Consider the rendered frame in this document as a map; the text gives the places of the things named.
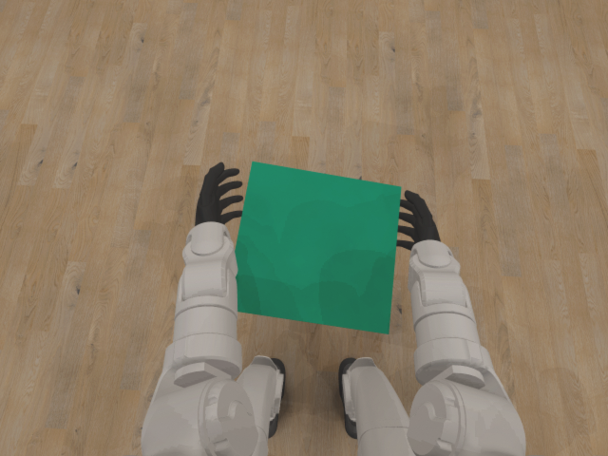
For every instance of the right robot hand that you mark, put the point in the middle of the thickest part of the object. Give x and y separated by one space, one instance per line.
424 226

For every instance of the right robot upper arm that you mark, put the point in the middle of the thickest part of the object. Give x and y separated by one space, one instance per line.
452 419

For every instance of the carton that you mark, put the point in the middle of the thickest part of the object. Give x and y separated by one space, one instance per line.
317 248

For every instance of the left robot upper arm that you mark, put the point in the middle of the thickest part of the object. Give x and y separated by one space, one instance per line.
211 418

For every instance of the robot right forearm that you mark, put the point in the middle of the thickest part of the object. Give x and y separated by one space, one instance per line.
448 344

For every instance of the robot right foot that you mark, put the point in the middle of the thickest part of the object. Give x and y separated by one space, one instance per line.
350 426

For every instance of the robot foot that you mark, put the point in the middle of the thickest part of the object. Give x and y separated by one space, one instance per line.
350 426
273 423

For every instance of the robot left forearm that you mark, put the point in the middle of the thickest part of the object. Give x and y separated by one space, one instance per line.
205 334

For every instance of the left robot hand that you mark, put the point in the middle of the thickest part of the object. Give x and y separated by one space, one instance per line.
209 206

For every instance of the robot left foot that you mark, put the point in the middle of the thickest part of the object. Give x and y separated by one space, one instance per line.
273 423

